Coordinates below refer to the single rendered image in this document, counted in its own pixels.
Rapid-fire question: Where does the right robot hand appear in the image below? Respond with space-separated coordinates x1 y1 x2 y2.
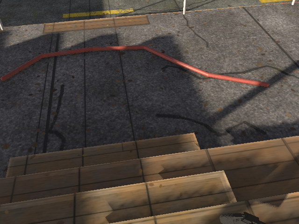
220 212 266 224

